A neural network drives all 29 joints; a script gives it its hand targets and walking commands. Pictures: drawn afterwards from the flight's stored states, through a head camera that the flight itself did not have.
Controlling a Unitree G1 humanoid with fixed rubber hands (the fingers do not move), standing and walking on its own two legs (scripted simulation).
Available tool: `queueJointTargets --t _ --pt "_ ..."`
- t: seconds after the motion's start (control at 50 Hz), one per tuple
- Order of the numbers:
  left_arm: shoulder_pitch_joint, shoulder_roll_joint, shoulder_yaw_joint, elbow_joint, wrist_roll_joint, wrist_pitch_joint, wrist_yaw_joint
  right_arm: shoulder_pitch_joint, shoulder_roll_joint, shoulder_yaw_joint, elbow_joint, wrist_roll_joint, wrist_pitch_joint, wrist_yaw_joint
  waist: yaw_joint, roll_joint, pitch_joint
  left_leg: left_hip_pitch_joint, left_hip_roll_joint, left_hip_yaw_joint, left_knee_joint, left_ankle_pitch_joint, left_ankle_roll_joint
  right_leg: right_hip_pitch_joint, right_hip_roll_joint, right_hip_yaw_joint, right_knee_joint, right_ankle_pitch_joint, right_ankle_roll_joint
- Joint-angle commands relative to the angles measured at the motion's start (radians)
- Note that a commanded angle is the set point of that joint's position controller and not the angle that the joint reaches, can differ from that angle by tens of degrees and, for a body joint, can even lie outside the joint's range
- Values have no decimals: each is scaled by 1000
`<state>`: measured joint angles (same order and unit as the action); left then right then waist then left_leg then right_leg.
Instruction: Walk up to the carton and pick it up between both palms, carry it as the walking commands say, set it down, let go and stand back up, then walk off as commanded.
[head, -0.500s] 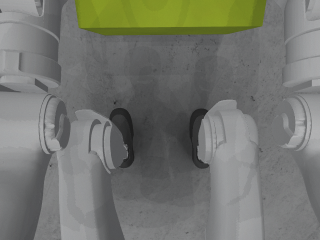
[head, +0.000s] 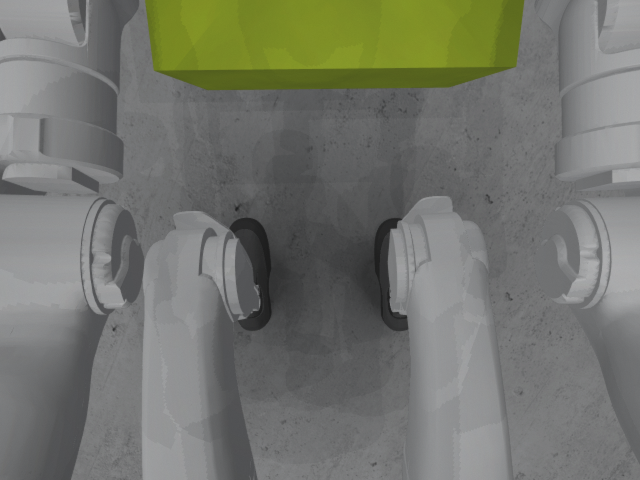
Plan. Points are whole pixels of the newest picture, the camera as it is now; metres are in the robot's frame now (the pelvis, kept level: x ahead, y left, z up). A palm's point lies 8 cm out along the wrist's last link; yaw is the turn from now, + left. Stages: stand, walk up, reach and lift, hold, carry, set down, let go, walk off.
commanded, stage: reach and lift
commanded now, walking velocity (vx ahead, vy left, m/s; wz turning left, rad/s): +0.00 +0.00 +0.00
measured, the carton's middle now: out of the picture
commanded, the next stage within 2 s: none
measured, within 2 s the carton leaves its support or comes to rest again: neither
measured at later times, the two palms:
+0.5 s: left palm out of the picture +0.57 +0.15 -0.02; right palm out of the picture +0.53 -0.22 -0.03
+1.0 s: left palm out of the picture +0.54 +0.15 +0.06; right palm out of the picture +0.51 -0.21 +0.05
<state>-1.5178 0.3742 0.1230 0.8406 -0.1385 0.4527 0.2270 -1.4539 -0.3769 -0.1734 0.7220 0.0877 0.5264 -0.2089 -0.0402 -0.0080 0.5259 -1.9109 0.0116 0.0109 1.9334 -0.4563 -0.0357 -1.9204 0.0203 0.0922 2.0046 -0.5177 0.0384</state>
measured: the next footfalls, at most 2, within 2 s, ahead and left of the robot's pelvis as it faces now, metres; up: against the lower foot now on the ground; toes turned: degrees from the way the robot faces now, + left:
none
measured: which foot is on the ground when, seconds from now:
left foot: down 0.00-1.00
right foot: down 0.00-1.00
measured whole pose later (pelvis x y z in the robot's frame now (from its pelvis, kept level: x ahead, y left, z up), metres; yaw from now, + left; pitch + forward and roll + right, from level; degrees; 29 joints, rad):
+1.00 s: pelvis -0.01 +0.00 +0.11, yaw -2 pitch +15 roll +2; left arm -1.35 0.31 0.19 0.79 -0.08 0.50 0.21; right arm -1.29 -0.31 -0.17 0.72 0.06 0.54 -0.20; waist -0.02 -0.02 0.52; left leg -1.45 0.01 0.01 1.60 -0.41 -0.03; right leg -1.47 0.02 0.09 1.65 -0.45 0.04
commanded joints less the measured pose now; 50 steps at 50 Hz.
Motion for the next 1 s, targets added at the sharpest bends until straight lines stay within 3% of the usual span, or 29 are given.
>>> queueJointTargets --t 0.0,0.08,0.12,0.26,0.28,0.36,0.54,0.56,0.64,0.7,0.78,0.82,0.84,0.9,0.98 --pt "-796 -1040 -216 -445 -145 -49 -455 -776 1229 347 -258 206 -64 425 66 -116 -2613 782 -163 123 -200 234 55 893 101 -171 -301 307 21" --pt "-714 -1097 -161 -268 -95 -46 -486 -787 1237 280 -198 152 -83 444 68 -99 -2420 703 -157 123 -247 119 59 814 91 -171 -355 180 8" --pt "-719 -1104 -163 -267 -97 -46 -495 -824 1231 278 -226 154 -91 446 61 -88 -2452 735 -160 112 -262 129 57 834 93 -175 -367 197 6" --pt "-767 -1128 -251 -437 -165 -30 -491 -883 1216 371 -433 217 -84 430 56 -80 -2823 931 -176 104 -283 284 42 1062 111 -168 -378 364 15" --pt "-770 -1129 -257 -452 -169 -26 -487 -875 1205 368 -433 215 -79 429 44 -79 -2843 954 -175 96 -287 286 40 1062 112 -173 -378 368 13" --pt "-785 -1099 -243 -494 -161 -27 -482 -806 1252 381 -362 219 -56 431 69 -94 -2801 957 -173 103 -310 268 45 1076 112 -160 -405 335 17" --pt "-681 -1125 -155 -294 -93 -29 -516 -768 1297 312 -228 174 -63 456 97 -105 -2523 861 -164 100 -398 114 63 1020 97 -142 -505 159 11" --pt "-672 -1143 -153 -286 -93 -30 -522 -760 1299 305 -226 165 -66 459 86 -110 -2515 857 -165 98 -406 105 63 1028 98 -143 -514 157 9" --pt "-657 -1152 -184 -329 -107 -34 -534 -752 1300 324 -285 177 -72 460 84 -111 -2628 921 -170 90 -427 174 61 1119 102 -142 -530 234 12" --pt "-697 -1161 -254 -460 -151 -35 -527 -740 1302 379 -380 199 -71 451 68 -107 -2818 1049 -176 77 -430 285 51 1229 112 -140 -528 358 12" --pt "-690 -1143 -291 -553 -173 -31 -515 -719 1311 439 -447 239 -59 439 94 -102 -2907 1134 -177 79 -448 357 48 1321 114 -122 -544 424 18" --pt "-678 -1144 -295 -541 -170 -27 -510 -710 1293 437 -434 231 -56 437 86 -100 -2859 1141 -175 70 -466 337 46 1305 112 -120 -562 398 16" --pt "-650 -1147 -294 -514 -167 -23 -510 -726 1295 446 -452 241 -59 435 99 -96 -2826 1141 -173 71 -478 325 50 1304 109 -115 -576 376 17" --pt "-595 -1167 -264 -423 -136 -21 -513 -701 1312 429 -370 217 -60 446 109 -107 -2673 1092 -167 60 -521 229 58 1226 101 -118 -614 266 13" --pt "-563 -1196 -231 -336 -112 -32 -531 -672 1330 393 -288 187 -73 461 95 -104 -2526 1042 -163 59 -568 140 63 1184 92 -118 -672 174 10"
